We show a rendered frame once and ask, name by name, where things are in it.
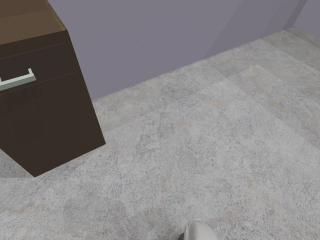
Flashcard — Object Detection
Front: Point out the cabinet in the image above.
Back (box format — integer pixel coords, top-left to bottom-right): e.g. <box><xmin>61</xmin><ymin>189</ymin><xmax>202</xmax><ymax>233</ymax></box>
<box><xmin>0</xmin><ymin>0</ymin><xmax>106</xmax><ymax>177</ymax></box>

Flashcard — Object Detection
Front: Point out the right robot shin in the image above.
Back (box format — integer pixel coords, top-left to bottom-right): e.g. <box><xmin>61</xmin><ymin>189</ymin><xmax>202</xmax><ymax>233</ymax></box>
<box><xmin>192</xmin><ymin>219</ymin><xmax>202</xmax><ymax>223</ymax></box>

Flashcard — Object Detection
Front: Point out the robot right thigh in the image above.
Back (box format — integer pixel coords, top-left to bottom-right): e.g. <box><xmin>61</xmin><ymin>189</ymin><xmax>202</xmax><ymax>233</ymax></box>
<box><xmin>183</xmin><ymin>221</ymin><xmax>219</xmax><ymax>240</ymax></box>

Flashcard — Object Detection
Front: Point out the handle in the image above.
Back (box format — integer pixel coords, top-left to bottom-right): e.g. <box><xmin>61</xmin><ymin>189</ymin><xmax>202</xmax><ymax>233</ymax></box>
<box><xmin>0</xmin><ymin>68</ymin><xmax>37</xmax><ymax>91</ymax></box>

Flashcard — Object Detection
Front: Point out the drawer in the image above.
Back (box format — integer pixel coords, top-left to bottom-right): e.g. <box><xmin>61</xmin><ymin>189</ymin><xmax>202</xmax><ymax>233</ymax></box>
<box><xmin>0</xmin><ymin>42</ymin><xmax>75</xmax><ymax>94</ymax></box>

